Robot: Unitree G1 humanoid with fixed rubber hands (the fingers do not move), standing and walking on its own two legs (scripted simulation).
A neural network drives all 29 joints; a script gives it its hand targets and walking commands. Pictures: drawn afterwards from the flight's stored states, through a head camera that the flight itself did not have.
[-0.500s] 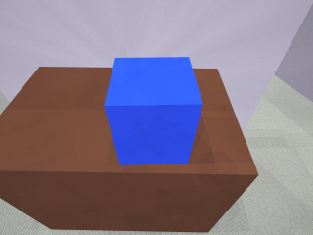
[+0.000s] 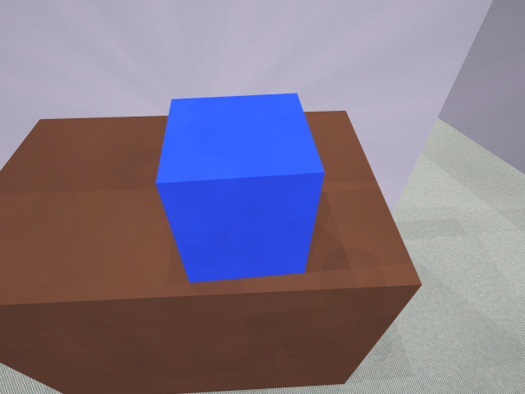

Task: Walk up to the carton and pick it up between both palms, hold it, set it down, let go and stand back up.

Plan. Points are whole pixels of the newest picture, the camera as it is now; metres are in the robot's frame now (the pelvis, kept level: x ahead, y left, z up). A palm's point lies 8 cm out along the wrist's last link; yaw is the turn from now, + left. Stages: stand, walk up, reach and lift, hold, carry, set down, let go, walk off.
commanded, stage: walk up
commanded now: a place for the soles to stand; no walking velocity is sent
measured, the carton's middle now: (241, 190) +0.45 +0.05 +0.08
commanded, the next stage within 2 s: reach and lift in 0.06 s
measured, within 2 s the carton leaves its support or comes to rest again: neither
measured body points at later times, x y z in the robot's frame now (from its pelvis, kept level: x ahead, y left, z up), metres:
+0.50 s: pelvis -0.02 -0.01 +0.01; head -0.03 -0.01 +0.46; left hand +0.14 +0.24 -0.07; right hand +0.15 -0.24 -0.07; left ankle -0.04 +0.14 -0.73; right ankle +0.03 -0.15 -0.73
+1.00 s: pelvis +0.00 +0.00 +0.02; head +0.00 +0.00 +0.47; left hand +0.17 +0.23 -0.02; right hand +0.18 -0.21 -0.03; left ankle -0.04 +0.14 -0.73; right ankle +0.03 -0.14 -0.73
